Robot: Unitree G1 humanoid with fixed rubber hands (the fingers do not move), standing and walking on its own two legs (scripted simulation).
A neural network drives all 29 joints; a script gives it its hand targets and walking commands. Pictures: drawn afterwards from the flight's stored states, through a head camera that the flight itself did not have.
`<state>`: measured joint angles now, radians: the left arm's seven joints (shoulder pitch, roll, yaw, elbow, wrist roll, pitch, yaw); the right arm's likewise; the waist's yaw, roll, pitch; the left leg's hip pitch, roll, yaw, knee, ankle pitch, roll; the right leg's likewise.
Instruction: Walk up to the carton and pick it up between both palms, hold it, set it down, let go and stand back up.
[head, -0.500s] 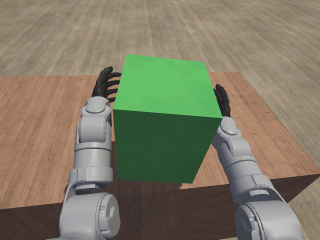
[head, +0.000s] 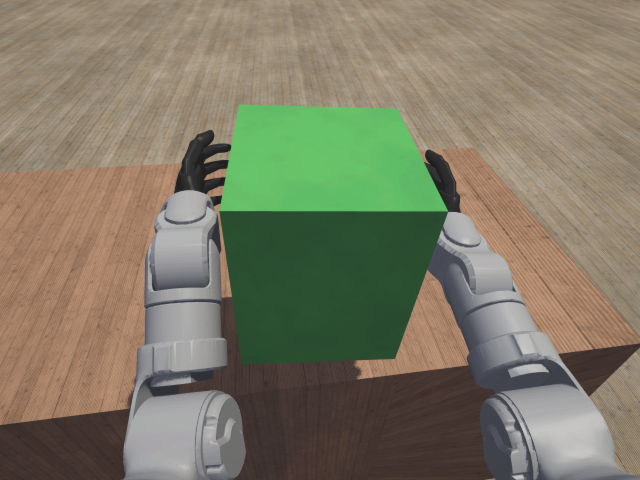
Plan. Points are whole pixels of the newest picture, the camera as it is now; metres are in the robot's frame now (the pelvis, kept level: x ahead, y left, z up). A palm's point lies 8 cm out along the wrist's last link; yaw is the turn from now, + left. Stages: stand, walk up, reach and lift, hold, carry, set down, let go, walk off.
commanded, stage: reach and lift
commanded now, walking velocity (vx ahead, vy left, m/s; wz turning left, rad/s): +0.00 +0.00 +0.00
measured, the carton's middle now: (319, 236) +0.40 +0.01 +0.14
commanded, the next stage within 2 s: hold in 0.68 s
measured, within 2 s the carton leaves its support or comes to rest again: neither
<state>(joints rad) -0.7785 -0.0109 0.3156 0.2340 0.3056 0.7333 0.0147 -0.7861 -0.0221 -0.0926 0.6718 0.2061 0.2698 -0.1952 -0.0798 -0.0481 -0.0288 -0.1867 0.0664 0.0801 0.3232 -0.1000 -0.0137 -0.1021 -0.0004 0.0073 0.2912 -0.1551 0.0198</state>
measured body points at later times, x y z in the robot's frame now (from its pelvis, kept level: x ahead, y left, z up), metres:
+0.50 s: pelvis +0.01 +0.00 +0.00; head -0.02 +0.03 +0.45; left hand +0.41 +0.16 +0.22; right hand +0.41 -0.14 +0.20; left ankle +0.05 +0.13 -0.75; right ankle +0.00 -0.13 -0.75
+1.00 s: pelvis +0.01 +0.00 +0.00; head -0.04 +0.03 +0.45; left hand +0.40 +0.16 +0.25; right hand +0.41 -0.13 +0.23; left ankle +0.05 +0.13 -0.75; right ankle +0.00 -0.13 -0.75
